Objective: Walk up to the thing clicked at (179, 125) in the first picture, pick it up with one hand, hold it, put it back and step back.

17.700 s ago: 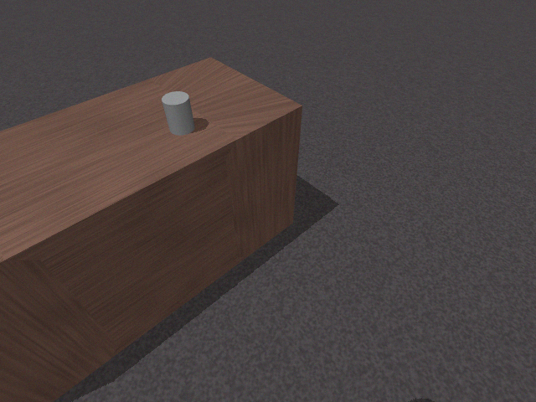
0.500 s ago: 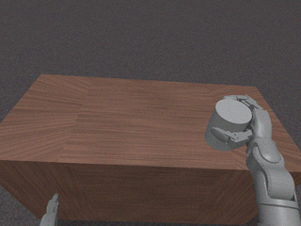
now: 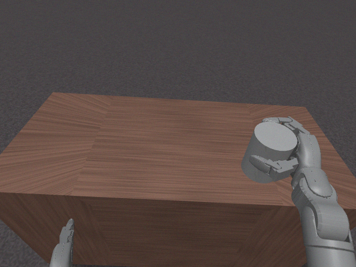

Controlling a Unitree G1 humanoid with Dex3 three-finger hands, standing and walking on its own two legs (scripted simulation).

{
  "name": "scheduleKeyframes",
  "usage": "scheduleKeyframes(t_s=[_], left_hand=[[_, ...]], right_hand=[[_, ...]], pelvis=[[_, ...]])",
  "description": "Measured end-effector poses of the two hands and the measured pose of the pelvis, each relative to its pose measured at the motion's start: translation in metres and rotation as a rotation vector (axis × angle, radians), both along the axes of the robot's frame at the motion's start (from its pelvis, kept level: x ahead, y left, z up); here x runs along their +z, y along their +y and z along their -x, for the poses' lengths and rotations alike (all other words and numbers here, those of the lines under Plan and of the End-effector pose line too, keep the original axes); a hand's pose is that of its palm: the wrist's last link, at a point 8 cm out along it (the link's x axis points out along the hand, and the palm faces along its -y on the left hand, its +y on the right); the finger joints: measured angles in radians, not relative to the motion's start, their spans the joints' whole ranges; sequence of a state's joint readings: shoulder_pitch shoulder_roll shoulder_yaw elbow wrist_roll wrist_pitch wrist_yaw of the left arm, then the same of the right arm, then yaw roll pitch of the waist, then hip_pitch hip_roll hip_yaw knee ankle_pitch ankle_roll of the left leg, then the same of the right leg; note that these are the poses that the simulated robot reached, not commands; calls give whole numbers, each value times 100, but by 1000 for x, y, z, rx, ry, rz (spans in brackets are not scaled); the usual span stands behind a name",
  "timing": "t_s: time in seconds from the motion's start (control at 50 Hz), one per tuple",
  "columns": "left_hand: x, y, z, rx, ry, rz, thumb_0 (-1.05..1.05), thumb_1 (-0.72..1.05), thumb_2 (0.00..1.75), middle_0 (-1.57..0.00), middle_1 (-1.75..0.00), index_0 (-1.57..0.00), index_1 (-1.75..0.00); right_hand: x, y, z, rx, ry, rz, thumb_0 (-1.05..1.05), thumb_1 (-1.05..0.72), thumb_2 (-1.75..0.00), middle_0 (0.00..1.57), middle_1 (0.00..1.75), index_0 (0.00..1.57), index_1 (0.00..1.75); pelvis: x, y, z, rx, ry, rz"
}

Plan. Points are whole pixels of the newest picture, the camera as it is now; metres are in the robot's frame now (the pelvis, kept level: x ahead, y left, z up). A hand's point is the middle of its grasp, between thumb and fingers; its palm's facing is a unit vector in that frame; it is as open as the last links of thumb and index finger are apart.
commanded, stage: hold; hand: right
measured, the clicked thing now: (266, 153) +0.34 -0.16 +0.14
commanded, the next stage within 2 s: crouch in 0.88 s
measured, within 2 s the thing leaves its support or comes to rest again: neither
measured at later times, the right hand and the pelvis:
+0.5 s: hand (269, 153) +0.33 -0.16 +0.16, palm faces +0.16 +0.99 +0.00, open 11.1 cm; pelvis +0.00 +0.00 +0.00, yaw +0 degrees
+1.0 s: hand (273, 149) +0.33 -0.17 +0.17, palm faces +0.18 +0.98 -0.01, open 11.1 cm; pelvis +0.00 +0.00 +0.00, yaw +0 degrees
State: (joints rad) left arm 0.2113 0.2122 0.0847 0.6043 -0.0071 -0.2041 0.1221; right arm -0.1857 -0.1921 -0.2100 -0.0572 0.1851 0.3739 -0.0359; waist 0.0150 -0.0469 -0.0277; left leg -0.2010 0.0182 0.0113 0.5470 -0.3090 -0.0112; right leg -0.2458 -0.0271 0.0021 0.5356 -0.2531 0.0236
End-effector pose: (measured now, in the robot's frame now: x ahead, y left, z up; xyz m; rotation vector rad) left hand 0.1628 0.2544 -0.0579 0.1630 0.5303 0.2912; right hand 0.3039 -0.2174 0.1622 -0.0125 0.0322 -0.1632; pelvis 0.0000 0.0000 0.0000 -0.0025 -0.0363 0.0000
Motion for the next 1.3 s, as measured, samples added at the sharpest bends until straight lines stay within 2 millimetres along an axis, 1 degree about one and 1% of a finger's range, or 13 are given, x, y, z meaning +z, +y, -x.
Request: scheduleKeyframes(t_s=[0.08, 0.26, 0.36, 0.46, 0.56, 0.68, 0.84, 0.9, 0.96, 1.06, 1.16, 1.24, 1.3], left_hand=[[2, -1, -1, 11, -16, 11, -1, -53, 5, -6, -6, -6, -5], [-12, 10, 21, 39, 67, 0, -1, -54, 5, -6, -6, -6, -5], [-5, 7, 15, 17, 36, -12, -1, -54, 5, -6, -6, -6, -5], [5, 2, 7, 2, -26, 1, -1, -53, 5, -6, -6, -6, -5], [-4, 2, 15, 15, 9, 20, -1, -53, 5, -6, -6, -6, -5], [-12, 13, 25, 40, 60, -3, -1, -54, 5, -6, -5, -6, -5], [3, 4, 4, -3, -14, -12, -1, -54, 5, -5, -5, -5, -5], [7, 2, 1, -1, -46, 6, -1, -53, 5, -5, -5, -6, -5], [3, 2, 5, 8, -35, 20, -1, -53, 5, -6, -5, -6, -5], [-10, 9, 20, 23, 34, 19, -1, -53, 5, -6, -5, -6, -5], [-14, 7, 23, -1, 70, 5, -1, -54, 5, -5, -5, -5, -5], [-5, 3, 16, -20, 31, -6, -1, -54, 5, -5, -5, -6, -5], [3, 4, 16, -16, -3, -22, -1, -53, 4, -6, -5, -6, -4]], right_hand=[[2, 0, 4, 1, -6, -16, 0, 54, -112, 62, 100, 66, 102], [5, -9, 3, -37, -5, 15, 0, 54, -112, 62, 100, 66, 103], [1, -3, -1, -13, 1, 4, 0, 53, -112, 62, 100, 66, 103], [-4, 4, 4, 6, 14, -15, 0, 53, -112, 62, 100, 66, 103], [-7, 1, 10, -13, 19, -9, 0, 54, -112, 62, 100, 66, 103], [-5, -7, 9, -51, 7, 16, 0, 53, -112, 62, 100, 66, 103], [0, 4, 3, -3, -10, 3, 0, 54, -112, 62, 100, 66, 103], [2, 6, 5, 5, -7, 0, 0, 54, -112, 62, 100, 66, 103], [4, 4, 6, -5, -11, -6, 0, 54, -112, 62, 100, 66, 102], [5, -6, 4, -43, -6, 3, 0, 54, -112, 62, 100, 66, 102], [-5, -11, -7, -52, 16, -1, 0, 54, -112, 62, 100, 67, 102], [-25, -12, -21, -40, 71, -21, 0, 53, -112, 62, 99, 67, 102], [-42, -13, -30, -39, 116, -34, 0, 53, -111, 62, 99, 67, 101]], pelvis=[[0, -1, -2, 2, -6, -1], [-1, -3, 4, 2, -12, -2], [0, -2, 8, 4, -6, -1], [0, -1, 5, 7, -4, -2], [0, 0, 4, 6, -9, -1], [-1, 1, 7, 4, -11, -1], [0, 3, 6, 2, -5, -1], [0, 2, 4, 3, -8, -1], [0, 2, 2, 2, -14, 0], [-1, 3, 5, 1, -17, 0], [-1, 4, 11, -1, -5, -1], [-2, 4, 13, 0, 15, -1], [-2, 4, 13, 5, 30, -1]])
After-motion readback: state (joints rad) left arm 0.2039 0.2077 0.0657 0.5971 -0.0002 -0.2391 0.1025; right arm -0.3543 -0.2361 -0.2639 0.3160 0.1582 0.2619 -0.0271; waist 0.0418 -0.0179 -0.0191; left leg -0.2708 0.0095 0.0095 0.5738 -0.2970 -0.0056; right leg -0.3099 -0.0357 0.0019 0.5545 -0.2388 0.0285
